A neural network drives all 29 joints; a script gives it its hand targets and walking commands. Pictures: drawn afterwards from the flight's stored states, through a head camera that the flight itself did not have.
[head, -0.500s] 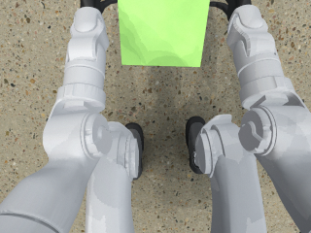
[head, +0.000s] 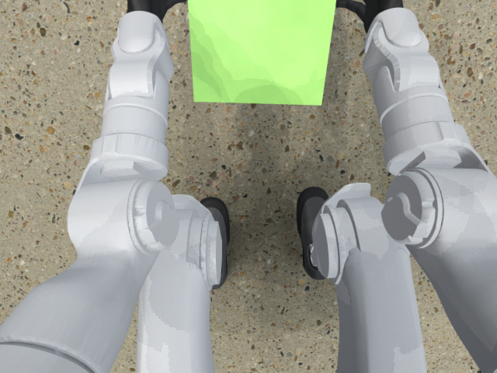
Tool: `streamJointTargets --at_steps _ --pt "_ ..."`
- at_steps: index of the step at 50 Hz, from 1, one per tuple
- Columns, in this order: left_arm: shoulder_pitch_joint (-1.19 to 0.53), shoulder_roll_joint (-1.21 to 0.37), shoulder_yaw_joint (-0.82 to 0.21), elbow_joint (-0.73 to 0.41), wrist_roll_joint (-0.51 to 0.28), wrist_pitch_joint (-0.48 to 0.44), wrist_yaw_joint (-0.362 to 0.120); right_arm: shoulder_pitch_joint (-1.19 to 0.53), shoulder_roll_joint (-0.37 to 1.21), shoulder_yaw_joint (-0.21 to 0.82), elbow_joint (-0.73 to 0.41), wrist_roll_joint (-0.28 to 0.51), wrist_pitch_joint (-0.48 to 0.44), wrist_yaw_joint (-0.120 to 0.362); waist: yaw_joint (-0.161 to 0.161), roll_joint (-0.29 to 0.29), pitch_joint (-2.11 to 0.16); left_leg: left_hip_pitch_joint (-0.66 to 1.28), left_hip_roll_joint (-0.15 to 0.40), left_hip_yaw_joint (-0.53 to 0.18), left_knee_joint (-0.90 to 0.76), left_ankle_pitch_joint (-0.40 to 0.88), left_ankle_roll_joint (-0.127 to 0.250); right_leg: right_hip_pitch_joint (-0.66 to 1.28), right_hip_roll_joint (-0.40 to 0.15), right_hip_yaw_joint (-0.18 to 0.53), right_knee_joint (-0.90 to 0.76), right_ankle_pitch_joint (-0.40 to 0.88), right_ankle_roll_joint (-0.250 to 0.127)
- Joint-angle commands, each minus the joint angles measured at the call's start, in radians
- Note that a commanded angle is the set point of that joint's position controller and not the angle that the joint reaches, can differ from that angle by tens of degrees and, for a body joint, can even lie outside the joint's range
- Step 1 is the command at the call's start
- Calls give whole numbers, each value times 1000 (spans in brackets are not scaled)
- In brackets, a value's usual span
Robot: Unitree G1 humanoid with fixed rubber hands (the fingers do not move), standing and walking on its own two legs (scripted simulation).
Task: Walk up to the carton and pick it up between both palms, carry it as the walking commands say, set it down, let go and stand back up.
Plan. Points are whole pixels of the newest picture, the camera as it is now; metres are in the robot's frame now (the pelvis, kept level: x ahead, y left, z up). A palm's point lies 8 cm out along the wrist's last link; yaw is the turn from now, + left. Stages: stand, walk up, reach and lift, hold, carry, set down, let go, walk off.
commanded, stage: set down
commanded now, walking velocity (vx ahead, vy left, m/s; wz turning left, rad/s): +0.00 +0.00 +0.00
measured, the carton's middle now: (259, 26) +0.54 +0.00 -0.27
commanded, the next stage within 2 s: none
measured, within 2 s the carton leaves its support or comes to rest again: rests again in 0.32 s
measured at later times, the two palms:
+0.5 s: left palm (143, 47) +0.50 +0.16 -0.20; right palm (392, 47) +0.49 -0.18 -0.20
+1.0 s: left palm (117, 31) +0.51 +0.17 -0.14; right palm (419, 21) +0.50 -0.18 -0.13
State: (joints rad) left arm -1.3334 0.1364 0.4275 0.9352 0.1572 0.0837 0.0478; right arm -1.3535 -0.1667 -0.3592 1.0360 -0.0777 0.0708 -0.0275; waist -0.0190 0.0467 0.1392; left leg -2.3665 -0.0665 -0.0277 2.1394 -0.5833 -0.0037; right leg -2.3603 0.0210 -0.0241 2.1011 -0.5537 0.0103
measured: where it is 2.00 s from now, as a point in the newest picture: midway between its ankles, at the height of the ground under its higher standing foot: (264, 252)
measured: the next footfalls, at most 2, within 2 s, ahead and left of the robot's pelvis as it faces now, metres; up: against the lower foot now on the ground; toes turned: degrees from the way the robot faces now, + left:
none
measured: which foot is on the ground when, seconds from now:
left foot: down 0.00-1.00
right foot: down 0.00-1.00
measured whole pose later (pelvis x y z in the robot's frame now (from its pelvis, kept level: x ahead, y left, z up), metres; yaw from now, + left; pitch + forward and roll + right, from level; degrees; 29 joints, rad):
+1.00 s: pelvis -0.02 +0.00 +0.01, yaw +1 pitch +32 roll -2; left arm -1.27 0.29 0.14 0.86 -0.21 0.11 0.18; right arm -1.25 -0.30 -0.14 0.83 0.19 0.11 -0.13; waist -0.02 0.04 0.39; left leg -2.13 -0.07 -0.03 2.16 -0.58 -0.01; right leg -2.13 0.02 -0.02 2.13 -0.55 0.01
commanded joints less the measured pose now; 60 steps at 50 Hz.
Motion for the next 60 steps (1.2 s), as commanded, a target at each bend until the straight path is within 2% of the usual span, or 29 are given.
streamJointTargets --at_steps 1,3,4,7,9,10,12,14,18,21,22,26,29,30,32,33,36,40,42,46,47,49,50,51,54,56,57,59,60 --pt "-132 -525 -220 242 -15 19 -139 -213 365 203 80 -25 -9 134 -24 -6 -679 439 -59 41 -116 252 -36 466 53 -1 -62 252 -1" --pt "-119 -451 -214 264 -21 13 -119 -206 295 194 94 -14 -17 114 -15 7 -679 459 -52 34 -126 252 -36 468 48 3 -65 254 0" --pt "-109 -395 -201 239 -21 2 -104 -166 257 184 125 -18 -23 101 -25 -27 -673 450 -50 37 -129 234 -40 479 46 -5 -70 247 7" --pt "-76 -218 -182 252 -35 -19 -47 -131 56 144 132 6 -48 45 -21 15 -683 499 -37 37 -137 230 -49 477 36 -1 -71 235 10" --pt "-26 -70 -175 244 -65 -37 -6 -86 -100 135 131 10 -68 -7 -32 -22 -717 491 -39 41 -131 239 -54 538 32 2 -81 258 11" --pt "-28 -23 -199 242 -83 -48 18 -86 -160 133 125 39 -77 -26 -13 26 -731 527 -38 40 -135 282 -59 521 31 10 -76 279 6" --pt "-80 82 -219 152 -142 -81 51 -120 -257 146 57 81 -110 -68 -42 -9 -817 547 -34 31 -115 324 -57 556 27 13 -66 334 11" --pt "-138 106 -287 78 -206 -114 77 -141 -271 154 4 129 -139 -88 -55 20 -881 589 -31 21 -104 422 -58 552 29 19 -55 417 5" --pt "-172 144 -373 85 -312 -136 94 -185 -223 271 -7 261 -148 -79 -26 -10 -918 603 -12 11 -88 492 -39 562 20 37 -41 470 9" --pt "-172 188 -362 98 -332 -134 91 -204 -264 289 -27 279 -147 -74 -26 -51 -908 533 -4 17 -78 437 -33 578 5 40 -37 436 12" --pt "-160 195 -366 121 -330 -132 91 -177 -279 279 5 284 -144 -77 -32 -18 -890 538 3 15 -90 422 -34 578 8 43 -35 426 9" --pt "-184 211 -386 87 -352 -126 81 -188 -313 268 -10 282 -145 -77 -48 -27 -913 538 9 9 -90 416 -36 590 -1 39 -30 427 9" --pt "-174 221 -373 81 -335 -127 83 -179 -312 259 -11 282 -141 -72 -28 -3 -891 542 8 13 -91 400 -33 553 2 39 -35 402 4" --pt "-170 232 -355 85 -337 -123 84 -170 -336 239 -7 258 -139 -77 -51 -23 -930 550 6 14 -83 411 -35 597 3 35 -31 422 6" --pt "-181 226 -372 26 -359 -123 88 -169 -334 240 -61 270 -139 -85 -57 -30 -1018 568 7 22 -86 419 -36 661 2 31 -37 448 3" --pt "-180 234 -392 4 -359 -120 92 -151 -328 225 -54 279 -132 -86 -53 3 -1077 635 12 21 -96 454 -42 673 2 26 -39 467 4" --pt "-197 269 -369 -91 -369 -112 108 -161 -340 223 -155 286 -117 -95 -52 -27 -1222 706 1 31 -106 478 -37 737 7 9 -53 485 7" --pt "-194 267 -390 -268 -381 -87 128 -100 -328 238 -257 326 -73 -106 -43 32 -1475 931 -7 54 -129 512 -43 825 18 -9 -85 487 5" --pt "-170 273 -372 -221 -374 -53 130 -98 -328 240 -219 312 -41 -108 -49 14 -1414 877 -6 67 -163 376 -34 826 18 -23 -120 381 1" --pt "-239 264 -374 -389 -388 3 140 -208 -359 237 -441 315 9 -117 -70 14 -1562 964 -19 73 -193 351 -25 938 32 -38 -154 382 -2" --pt "-235 300 -346 -368 -380 22 146 -225 -379 223 -454 308 26 -124 -61 0 -1566 972 -16 73 -200 319 -20 949 35 -38 -164 343 0" --pt "-245 294 -355 -334 -364 61 151 -225 -397 199 -402 281 64 -130 -79 12 -1495 980 -16 69 -258 213 -18 941 39 -54 -204 242 0" --pt "-274 330 -324 -347 -351 77 157 -253 -409 196 -403 278 83 -132 -60 22 -1513 1001 -14 77 -258 178 -18 971 40 -45 -217 203 -3" --pt "-280 299 -332 -345 -360 89 159 -277 -380 212 -424 266 93 -132 -71 -25 -1428 949 -21 71 -278 161 -12 957 43 -48 -246 174 -4" --pt "-310 319 -302 -350 -335 114 159 -276 -363 189 -382 249 124 -138 -66 -3 -1398 967 -15 74 -326 116 -12 982 44 -39 -294 127 -9" --pt "-310 312 -294 -345 -334 126 161 -287 -356 175 -400 243 131 -138 -67 -23 -1395 969 -15 63 -352 128 -6 992 48 -41 -313 140 -7" --pt "-315 294 -297 -321 -326 129 157 -266 -351 187 -340 237 137 -132 -63 -3 -1334 947 -10 73 -352 117 -11 959 43 -31 -330 125 -14" --pt "-322 296 -287 -370 -317 126 155 -262 -343 167 -376 222 136 -129 -70 9 -1398 992 -15 70 -373 154 -12 1002 49 -26 -355 165 -12" --pt "-288 285 -288 -352 -322 130 154 -245 -337 164 -365 209 139 -131 -78 -40 -1435 991 -16 62 -386 182 -10 1044 51 -38 -357 201 -6"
